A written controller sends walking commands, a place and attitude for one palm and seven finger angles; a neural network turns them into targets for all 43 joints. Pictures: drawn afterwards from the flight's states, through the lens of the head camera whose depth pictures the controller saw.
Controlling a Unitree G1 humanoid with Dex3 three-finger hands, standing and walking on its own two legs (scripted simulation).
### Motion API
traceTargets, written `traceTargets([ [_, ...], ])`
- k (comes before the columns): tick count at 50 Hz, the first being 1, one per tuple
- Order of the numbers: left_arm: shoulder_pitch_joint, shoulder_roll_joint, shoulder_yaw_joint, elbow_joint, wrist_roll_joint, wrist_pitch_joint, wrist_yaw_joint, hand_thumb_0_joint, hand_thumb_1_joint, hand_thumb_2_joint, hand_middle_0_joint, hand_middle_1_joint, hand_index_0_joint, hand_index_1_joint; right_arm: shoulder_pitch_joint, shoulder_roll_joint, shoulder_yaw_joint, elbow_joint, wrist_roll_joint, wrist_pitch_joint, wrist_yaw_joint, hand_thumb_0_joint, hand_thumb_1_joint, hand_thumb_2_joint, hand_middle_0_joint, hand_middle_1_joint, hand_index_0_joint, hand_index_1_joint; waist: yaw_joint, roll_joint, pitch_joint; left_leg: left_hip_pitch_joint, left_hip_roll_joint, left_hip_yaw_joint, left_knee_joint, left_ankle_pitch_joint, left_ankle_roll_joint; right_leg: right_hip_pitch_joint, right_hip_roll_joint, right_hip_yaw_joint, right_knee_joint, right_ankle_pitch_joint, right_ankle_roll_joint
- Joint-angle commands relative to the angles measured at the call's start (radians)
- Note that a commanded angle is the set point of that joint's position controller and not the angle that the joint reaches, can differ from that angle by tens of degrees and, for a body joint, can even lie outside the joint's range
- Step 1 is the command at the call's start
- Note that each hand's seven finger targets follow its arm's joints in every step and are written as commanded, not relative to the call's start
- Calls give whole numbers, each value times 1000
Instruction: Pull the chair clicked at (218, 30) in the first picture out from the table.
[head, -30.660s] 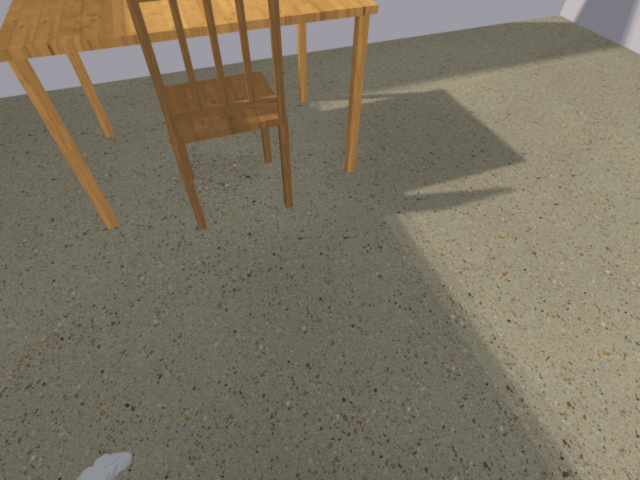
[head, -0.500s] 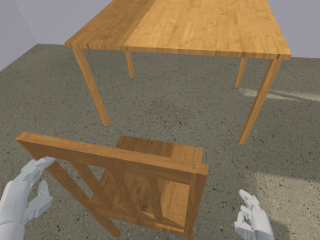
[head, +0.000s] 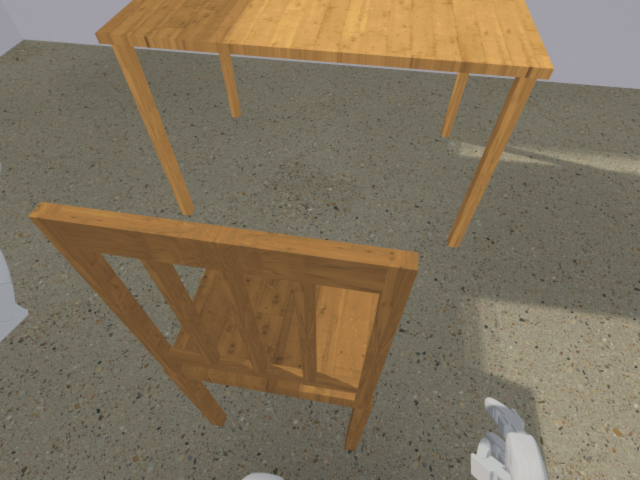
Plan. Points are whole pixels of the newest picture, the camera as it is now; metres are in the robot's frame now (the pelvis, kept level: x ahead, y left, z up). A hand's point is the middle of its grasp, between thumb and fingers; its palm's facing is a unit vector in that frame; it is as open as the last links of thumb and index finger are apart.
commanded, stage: step back with the hand held close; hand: left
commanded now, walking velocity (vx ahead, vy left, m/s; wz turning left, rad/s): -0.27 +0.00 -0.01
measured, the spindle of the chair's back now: (247, 327) +0.32 +0.15 -0.05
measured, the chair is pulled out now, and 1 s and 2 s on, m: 0.64 0.64 0.64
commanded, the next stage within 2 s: stop stepping back and stand still in 0.48 s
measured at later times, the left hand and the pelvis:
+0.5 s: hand out of the picture +0.11 +0.29 +0.20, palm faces +0.48 -0.67 -0.57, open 7.4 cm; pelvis -0.09 +0.01 +0.00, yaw +0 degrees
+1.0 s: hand out of the picture +0.02 +0.29 +0.16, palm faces +0.49 -0.74 -0.45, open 7.4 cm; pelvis -0.16 +0.01 +0.00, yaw +1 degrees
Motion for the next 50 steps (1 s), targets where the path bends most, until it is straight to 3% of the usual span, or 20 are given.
traceTargets([
  [1, -32, 27, 74, 171, 15, 1, 19, 0, 900, 900, -200, -300, -200, -300, -52, -125, -66, -128, 7, -27, 9, 0, -900, -900, 200, 300, 200, 300, -57, -86, -125, -114, 50, -8, -15, -246, 35, 17, -135, 198, -186, -253, -49],
  [4, -105, 6, -11, 210, 23, 26, 12, 0, 900, 900, -200, -300, -200, -300, -57, -127, -64, -106, 5, -10, 24, 0, -900, -900, 200, 300, 200, 300, -65, -253, -96, 38, 3, 36, 297, -218, 37, -257, -250, 251, -321, -468, -104],
  [6, -154, 7, -45, 133, 31, 33, 5, 0, 900, 900, -200, -300, -200, -300, -77, -124, -40, -127, -3, -1, 29, 0, -900, -900, 200, 300, 200, 300, -68, -327, -106, 39, 18, 40, 303, -214, 50, -266, -255, 185, -300, -457, -100],
  [9, -153, 78, 16, -38, 35, 13, 15, 0, 900, 900, -200, -300, -200, -300, -103, -133, -19, -174, -13, 0, 15, 0, -900, -900, 200, 300, 200, 300, -55, -164, -84, -71, 49, 7, -31, -278, 67, -131, -162, 132, -187, -471, -46],
  [12, -132, 190, 142, -264, 73, -52, 49, 0, 900, 900, -200, -300, -200, -300, -106, -156, -38, -199, -14, -33, 5, 0, -900, -900, 200, 300, 200, 300, -39, 290, -137, -293, 227, -193, -327, -332, 151, 152, -21, 70, 152, -242, 14],
  [14, -110, 166, 158, -345, 72, -75, 40, 0, 900, 900, -200, -300, -200, -300, -94, -134, -48, -221, -20, -62, 17, 0, -900, -900, 200, 300, 200, 300, -39, 431, -168, -502, 258, -190, -363, -396, 161, 338, 8, 57, 352, -152, 23],
  [18, 24, 94, 143, -222, 33, -100, 16, 0, 900, 900, -200, -300, -200, -300, -30, -120, -58, -164, -10, -93, 30, 0, -900, -900, 200, 300, 200, 300, -24, 238, -183, -230, 182, -116, -122, -15, 103, 178, 2, 44, 79, -94, -1],
  [21, 5, 56, 134, -48, 26, -114, 1, 0, 900, 900, -200, -300, -200, -300, -17, -140, -59, -97, -29, -106, 33, 0, -900, -900, 200, 300, 200, 300, -48, 216, -159, -23, 220, -157, -101, 325, 112, 57, 26, 29, -57, -105, 4],
  [23, -72, 17, 61, 2, 32, -113, -20, 0, 900, 900, -200, -300, -200, -300, -9, -154, -67, -73, -33, -102, 45, 0, -900, -900, 200, 300, 200, 300, -56, 172, -237, 138, 222, -120, -47, 611, 89, 62, 27, 39, -89, 24, 2],
  [28, 24, 20, 44, -38, -2, -86, -38, 0, 900, 900, -200, -300, -200, -300, -72, -135, -79, -136, -2, -72, 49, 0, -900, -900, 200, 300, 200, 300, -33, 26, -313, 60, 177, -44, -1, 210, 79, 87, -27, 87, -71, -13, -26],
  [29, -19, 78, 67, -101, 6, -91, -33, 0, 900, 900, -200, -300, -200, -300, -87, -127, -81, -150, 1, -64, 46, 0, -900, -900, 200, 300, 200, 300, -42, -120, -285, 6, 105, 11, 104, 41, 48, 31, -113, 184, -120, 61, -57],
  [31, -19, 105, 78, -106, -7, -62, -16, 0, 900, 900, -200, -300, -200, -300, -69, -106, -81, -145, 8, -39, 48, 0, -900, -900, 200, 300, 200, 300, -49, -327, -256, 16, -10, 38, 495, -185, 7, -153, -323, 355, -276, -202, -173],
  [33, -44, 140, 116, -159, -5, -40, 0, 0, 900, 900, -200, -300, -200, -300, -87, -92, -52, -160, -1, -23, 45, 0, -900, -900, 200, 300, 200, 300, -63, -247, -240, 16, 18, -1, 508, -209, 23, -187, -303, 303, -263, -328, -174],
  [36, -72, 139, 119, -147, 1, -56, 21, 0, 900, 900, -200, -300, -200, -300, -104, -89, -17, -167, -15, -43, 6, 0, -900, -900, 200, 300, 200, 300, -77, -49, -147, 43, 25, 33, -20, -189, 42, -112, -143, 184, -154, -391, -72],
  [39, -47, 98, 108, -119, 21, -93, 27, 0, 900, 900, -200, -300, -200, -300, -51, -115, -32, -162, -16, -87, -1, 0, -900, -900, 200, 300, 200, 300, -43, 224, -126, -49, 148, -123, -282, -104, 94, 70, -13, 123, 3, -214, -5],
  [40, -18, 87, 105, -96, 30, -89, 20, 0, 900, 900, -200, -300, -200, -300, -44, -118, -41, -158, -6, -93, 7, 0, -900, -900, 200, 300, 200, 300, -31, 183, -147, -59, 155, -95, -235, 12, 94, 112, -9, 106, 3, -133, 5],
  [43, -22, 42, 69, 19, 33, -72, 6, 0, 900, 900, -200, -300, -200, -300, -54, -112, -35, -148, 0, -99, 19, 0, -900, -900, 200, 300, 200, 300, -60, 254, -72, -302, 143, -96, -326, -378, 91, 237, -3, 95, 14, -176, 11],
  [44, -39, 16, 40, 26, 38, -78, 2, 0, 900, 900, -200, -300, -200, -300, -41, -117, -37, -147, 2, -102, 24, 0, -900, -900, 200, 300, 200, 300, -62, 189, -48, -317, 133, -98, -312, -384, 89, 239, 3, 92, -3, -153, 12],
  [47, -75, 22, 2, 22, 37, -85, -7, 0, 900, 900, -200, -300, -200, -300, -32, -133, -44, -132, 0, -112, 32, 0, -900, -900, 200, 300, 200, 300, -63, 27, -64, -201, 102, -69, -239, -295, 83, 182, -4, 105, -109, -153, 12],
  [50, -127, 29, 1, -32, 49, -92, -1, 0, 900, 900, -200, -300, -200, -300, -37, -136, -42, -134, -15, -119, 30, 0, -900, -900, 200, 300, 200, 300, -64, 43, -85, -188, 98, -69, -249, -395, 84, 158, 2, 123, -118, -271, 4],
])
